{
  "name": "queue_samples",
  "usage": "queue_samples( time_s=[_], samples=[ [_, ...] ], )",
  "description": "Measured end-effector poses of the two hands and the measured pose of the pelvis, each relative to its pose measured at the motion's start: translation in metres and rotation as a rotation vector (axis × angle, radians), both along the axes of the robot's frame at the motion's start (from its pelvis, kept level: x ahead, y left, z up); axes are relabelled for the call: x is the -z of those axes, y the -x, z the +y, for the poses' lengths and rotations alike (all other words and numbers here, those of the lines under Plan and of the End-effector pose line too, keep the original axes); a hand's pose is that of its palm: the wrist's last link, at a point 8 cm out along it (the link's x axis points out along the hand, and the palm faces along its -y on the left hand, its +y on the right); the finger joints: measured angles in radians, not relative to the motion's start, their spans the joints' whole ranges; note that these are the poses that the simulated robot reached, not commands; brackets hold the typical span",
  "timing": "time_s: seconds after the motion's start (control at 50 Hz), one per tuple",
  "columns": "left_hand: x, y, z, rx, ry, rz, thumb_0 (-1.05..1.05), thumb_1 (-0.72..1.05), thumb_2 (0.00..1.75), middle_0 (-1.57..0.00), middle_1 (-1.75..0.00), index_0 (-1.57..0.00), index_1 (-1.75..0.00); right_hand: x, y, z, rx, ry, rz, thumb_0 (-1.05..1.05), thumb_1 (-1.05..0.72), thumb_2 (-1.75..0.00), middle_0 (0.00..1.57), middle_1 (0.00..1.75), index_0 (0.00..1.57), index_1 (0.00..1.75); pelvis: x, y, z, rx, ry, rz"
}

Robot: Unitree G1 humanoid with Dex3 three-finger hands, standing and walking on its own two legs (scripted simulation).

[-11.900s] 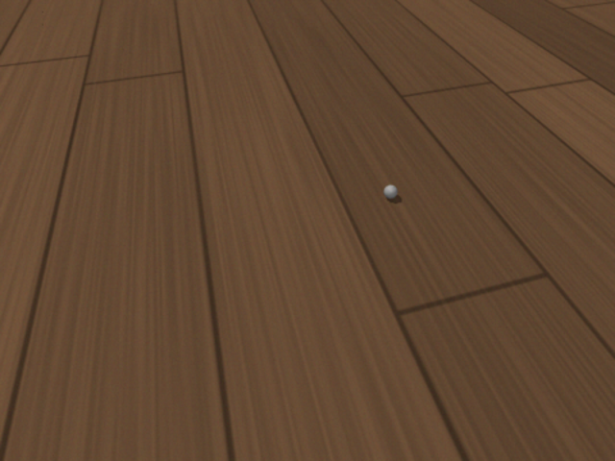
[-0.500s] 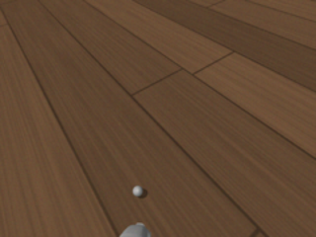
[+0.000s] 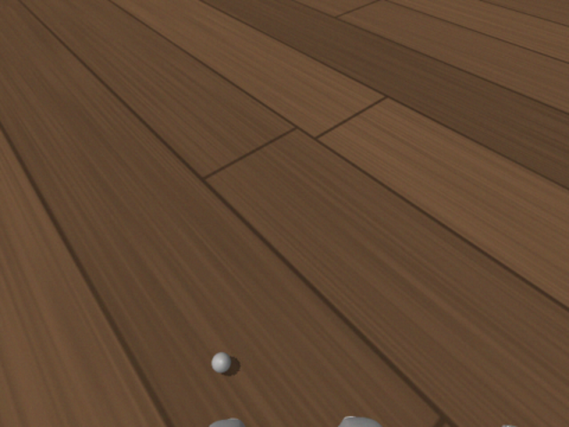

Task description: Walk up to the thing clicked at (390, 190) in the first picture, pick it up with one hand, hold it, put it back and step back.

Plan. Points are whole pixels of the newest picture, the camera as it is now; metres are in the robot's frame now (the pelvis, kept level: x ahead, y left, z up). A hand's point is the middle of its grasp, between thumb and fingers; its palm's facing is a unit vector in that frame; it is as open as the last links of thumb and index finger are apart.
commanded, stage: walk up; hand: left
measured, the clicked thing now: (221, 362) +0.42 +0.23 -0.72
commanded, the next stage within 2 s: stand in 0.64 s
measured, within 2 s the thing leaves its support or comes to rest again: neither
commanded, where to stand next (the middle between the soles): +0.05 +0.00 m, yaw -1 degrees
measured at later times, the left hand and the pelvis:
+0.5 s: hand (139, 426) +0.15 +0.23 -0.12, palm faces +0.00 -0.95 -0.32, open 7.4 cm; pelvis +0.02 -0.01 +0.02, yaw +1 degrees
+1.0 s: hand out of the picture +0.07 +0.25 -0.12, palm faces +0.01 -0.93 -0.36, open 7.4 cm; pelvis +0.02 -0.01 +0.03, yaw +1 degrees
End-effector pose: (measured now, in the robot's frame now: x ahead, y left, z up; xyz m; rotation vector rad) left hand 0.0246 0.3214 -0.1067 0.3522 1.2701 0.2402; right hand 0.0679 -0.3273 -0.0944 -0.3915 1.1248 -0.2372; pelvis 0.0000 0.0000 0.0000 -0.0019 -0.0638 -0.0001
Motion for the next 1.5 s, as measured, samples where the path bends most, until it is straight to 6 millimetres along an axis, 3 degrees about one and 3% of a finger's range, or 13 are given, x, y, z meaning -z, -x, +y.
queue_samples(
  time_s=[0.1, 0.2, 0.34, 0.46, 0.56, 0.66, 0.84, 0.96, 1.08, 1.36, 1.5],
  samples=[
    [-0.011, -0.015, -0.02, 0.005, -0.011, -0.019, 0.01, 0.9, 0.89, -0.21, -0.3, -0.21, -0.3, 0.019, -0.008, 0.005, 0.001, -0.066, 0.047, 0.01, -0.91, -0.9, 0.2, 0.3, 0.2, 0.3, -0.004, -0.006, -0.011, 0.0, -0.02, 0.015],
    [-0.013, -0.05, -0.032, 0.03, 0.003, -0.073, 0.01, 0.9, 0.89, -0.21, -0.3, -0.21, -0.3, 0.028, -0.008, 0.016, -0.005, -0.106, 0.082, 0.01, -0.91, -0.9, 0.2, 0.3, 0.2, 0.3, -0.006, -0.009, -0.013, -0.011, -0.029, 0.025],
    [-0.018, -0.097, -0.044, 0.061, 0.045, -0.164, 0.01, 0.9, 0.89, -0.21, -0.3, -0.21, -0.3, 0.017, -0.008, 0.023, 0.001, -0.116, 0.098, 0.01, -0.9, -0.9, 0.2, 0.3, 0.2, 0.3, -0.015, -0.016, -0.014, -0.015, -0.019, 0.026],
    [-0.021, -0.117, -0.043, 0.061, 0.071, -0.205, 0.01, 0.9, 0.89, -0.21, -0.3, -0.21, -0.3, 0.003, -0.011, 0.018, 0.013, -0.078, 0.092, 0.01, -0.9, -0.9, 0.2, 0.3, 0.2, 0.3, -0.021, -0.019, -0.01, -0.015, -0.009, 0.018],
    [-0.02, -0.113, -0.038, 0.041, 0.079, -0.188, 0.01, 0.9, 0.89, -0.21, -0.3, -0.21, -0.3, -0.007, -0.016, 0.014, 0.012, -0.051, 0.086, 0.01, -0.9, -0.9, 0.2, 0.3, 0.2, 0.3, -0.025, -0.02, -0.008, -0.017, -0.006, 0.015],
    [-0.017, -0.094, -0.032, 0.017, 0.073, -0.132, 0.01, 0.9, 0.89, -0.21, -0.3, -0.21, -0.3, -0.011, -0.024, 0.014, 0.004, -0.046, 0.081, 0.01, -0.9, -0.9, 0.2, 0.3, 0.2, 0.3, -0.027, -0.02, -0.008, -0.018, -0.005, 0.015],
    [-0.018, -0.052, -0.027, -0.018, 0.046, -0.02, 0.01, 0.9, 0.89, -0.2, -0.3, -0.21, -0.3, -0.006, -0.042, 0.023, -0.018, -0.085, 0.069, 0.01, -0.9, -0.9, 0.2, 0.3, 0.2, 0.3, -0.03, -0.019, -0.01, -0.017, -0.006, 0.019],
    [-0.02, -0.039, -0.029, -0.034, 0.032, 0.015, 0.01, 0.9, 0.89, -0.2, -0.3, -0.21, -0.3, 0.0, -0.048, 0.026, -0.028, -0.112, 0.078, 0.01, -0.9, -0.9, 0.2, 0.3, 0.2, 0.3, -0.03, -0.021, -0.014, -0.02, -0.006, 0.023],
    [-0.02, -0.042, -0.034, -0.034, 0.032, 0.016, 0.01, 0.9, 0.89, -0.21, -0.3, -0.21, -0.3, 0.002, -0.047, 0.024, -0.025, -0.119, 0.094, 0.01, -0.9, -0.9, 0.2, 0.3, 0.2, 0.3, -0.03, -0.025, -0.017, -0.021, -0.006, 0.029],
    [-0.021, -0.08, -0.047, 0.0, 0.051, -0.068, 0.01, 0.9, 0.89, -0.21, -0.3, -0.21, -0.3, -0.003, -0.041, 0.01, 0.006, -0.092, 0.098, 0.01, -0.91, -0.9, 0.2, 0.3, 0.2, 0.3, -0.031, -0.031, -0.022, -0.021, -0.004, 0.022],
    [-0.02, -0.086, -0.046, 0.008, 0.053, -0.064, 0.01, 0.9, 0.89, -0.21, -0.3, -0.21, -0.3, -0.003, -0.034, 0.007, 0.014, -0.085, 0.121, 0.01, -0.91, -0.9, 0.2, 0.3, 0.2, 0.3, -0.031, -0.033, -0.022, -0.019, -0.004, 0.032]
  ],
)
